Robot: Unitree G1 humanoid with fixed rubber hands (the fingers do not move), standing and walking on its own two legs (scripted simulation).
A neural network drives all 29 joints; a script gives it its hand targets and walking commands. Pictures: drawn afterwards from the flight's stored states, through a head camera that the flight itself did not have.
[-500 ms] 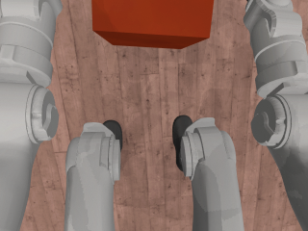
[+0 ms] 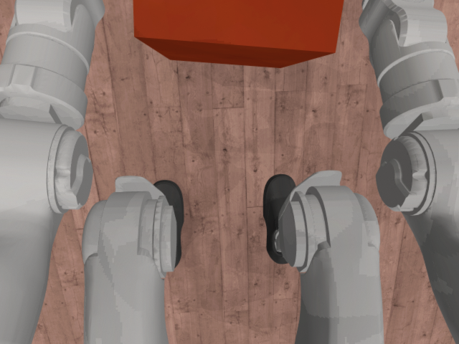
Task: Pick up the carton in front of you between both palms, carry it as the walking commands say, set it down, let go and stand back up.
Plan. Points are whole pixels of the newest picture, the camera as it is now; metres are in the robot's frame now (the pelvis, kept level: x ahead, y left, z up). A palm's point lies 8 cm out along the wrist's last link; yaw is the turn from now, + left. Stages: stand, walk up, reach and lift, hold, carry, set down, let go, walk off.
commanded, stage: reach and lift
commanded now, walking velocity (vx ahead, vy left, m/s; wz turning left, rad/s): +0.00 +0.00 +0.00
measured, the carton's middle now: out of the picture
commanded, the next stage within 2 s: none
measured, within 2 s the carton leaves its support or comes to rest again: leaves its support in 0.58 s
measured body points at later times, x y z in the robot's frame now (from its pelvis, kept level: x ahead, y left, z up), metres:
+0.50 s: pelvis +0.00 +0.00 +0.00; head +0.38 +0.00 +0.22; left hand +0.58 +0.14 -0.18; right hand +0.57 -0.17 -0.18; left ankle +0.10 +0.13 -0.33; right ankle +0.10 -0.13 -0.33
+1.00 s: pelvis -0.02 +0.00 +0.10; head +0.26 +0.00 +0.45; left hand +0.52 +0.14 +0.03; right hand +0.51 -0.16 +0.03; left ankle +0.10 +0.13 -0.33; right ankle +0.11 -0.14 -0.33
